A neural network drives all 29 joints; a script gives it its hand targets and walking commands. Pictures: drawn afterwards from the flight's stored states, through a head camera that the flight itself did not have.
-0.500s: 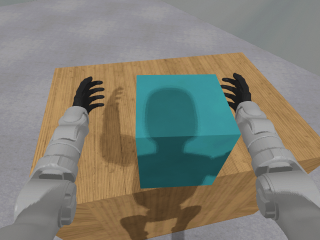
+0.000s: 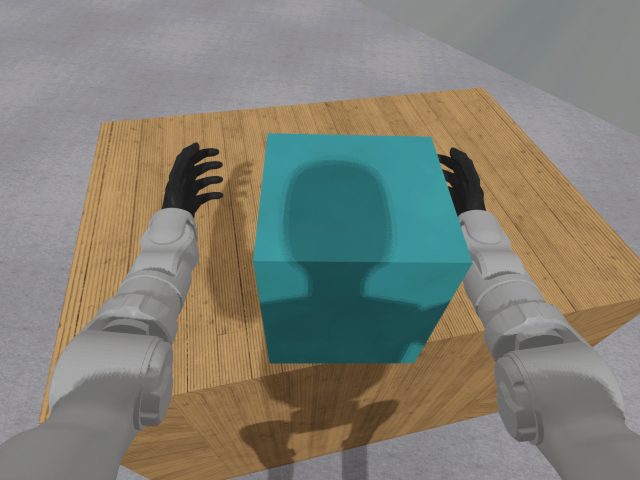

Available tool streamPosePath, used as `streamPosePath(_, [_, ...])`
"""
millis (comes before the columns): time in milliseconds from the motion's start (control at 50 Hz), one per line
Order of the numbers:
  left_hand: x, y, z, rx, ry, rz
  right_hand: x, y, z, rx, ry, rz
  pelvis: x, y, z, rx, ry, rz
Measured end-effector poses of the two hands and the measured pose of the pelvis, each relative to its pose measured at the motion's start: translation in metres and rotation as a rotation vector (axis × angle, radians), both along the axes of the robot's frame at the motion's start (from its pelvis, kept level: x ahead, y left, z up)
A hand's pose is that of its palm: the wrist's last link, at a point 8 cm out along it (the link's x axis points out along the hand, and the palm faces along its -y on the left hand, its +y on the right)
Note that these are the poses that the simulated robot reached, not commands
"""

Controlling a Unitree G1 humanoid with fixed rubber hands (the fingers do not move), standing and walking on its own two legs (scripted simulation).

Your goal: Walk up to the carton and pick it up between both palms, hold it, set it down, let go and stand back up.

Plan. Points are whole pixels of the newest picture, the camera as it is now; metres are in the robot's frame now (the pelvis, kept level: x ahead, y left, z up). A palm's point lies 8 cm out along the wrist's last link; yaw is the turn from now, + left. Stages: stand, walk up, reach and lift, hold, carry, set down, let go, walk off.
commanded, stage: reach and lift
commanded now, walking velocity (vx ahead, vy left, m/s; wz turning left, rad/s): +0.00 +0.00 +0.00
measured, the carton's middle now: (345, 256) +0.40 -0.03 +0.05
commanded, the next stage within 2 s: none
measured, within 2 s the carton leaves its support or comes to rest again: leaves its support in 1.98 s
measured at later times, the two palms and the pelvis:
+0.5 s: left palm (197, 202) +0.43 +0.16 +0.11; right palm (439, 205) +0.43 -0.15 +0.12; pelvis +0.01 -0.01 +0.01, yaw +1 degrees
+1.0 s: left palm (194, 211) +0.42 +0.16 +0.11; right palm (438, 204) +0.43 -0.14 +0.12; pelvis +0.02 -0.01 +0.01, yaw +4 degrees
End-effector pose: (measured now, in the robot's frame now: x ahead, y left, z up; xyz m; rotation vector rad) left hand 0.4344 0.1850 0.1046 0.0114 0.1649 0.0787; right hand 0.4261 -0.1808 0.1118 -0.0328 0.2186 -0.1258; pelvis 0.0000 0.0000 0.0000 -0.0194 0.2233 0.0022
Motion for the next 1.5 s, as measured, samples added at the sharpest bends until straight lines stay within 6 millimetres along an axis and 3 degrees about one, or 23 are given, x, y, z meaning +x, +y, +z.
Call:
streamPosePath(220, [0.004, -0.038, -0.002, -0.008, -0.017, -0.023, 0.006, 0.021, 0.003, 0.010, -0.016, -0.015, 0.001, -0.004, 0.001, 0.007, 0.015, -0.004])
streamPosePath(400, [0.002, -0.018, 0.010, 0.019, -0.014, 0.028, 0.005, 0.029, 0.004, 0.026, -0.034, -0.033, 0.004, -0.007, 0.004, 0.011, -0.033, 0.001])
streamPosePath(540, [-0.004, -0.025, 0.008, 0.011, 0.003, -0.002, 0.003, 0.038, 0.007, 0.000, -0.033, -0.021, 0.007, -0.009, 0.006, 0.011, -0.068, 0.018])
streamPosePath(1060, [-0.018, -0.020, 0.009, 0.019, -0.012, 0.009, -0.002, 0.040, 0.011, -0.056, -0.077, 0.049, 0.020, -0.011, 0.009, 0.020, -0.176, 0.068])
streamPosePath(1500, [-0.015, -0.020, 0.006, 0.024, 0.011, 0.010, 0.001, 0.040, 0.006, -0.050, -0.088, 0.048, 0.023, -0.006, 0.010, 0.019, -0.164, 0.078])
